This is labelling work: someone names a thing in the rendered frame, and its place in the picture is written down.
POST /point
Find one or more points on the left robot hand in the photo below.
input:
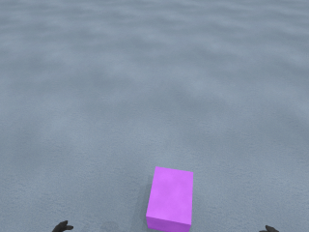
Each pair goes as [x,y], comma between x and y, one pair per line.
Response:
[62,226]

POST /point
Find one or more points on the carton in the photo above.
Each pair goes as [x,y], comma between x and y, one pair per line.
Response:
[170,203]

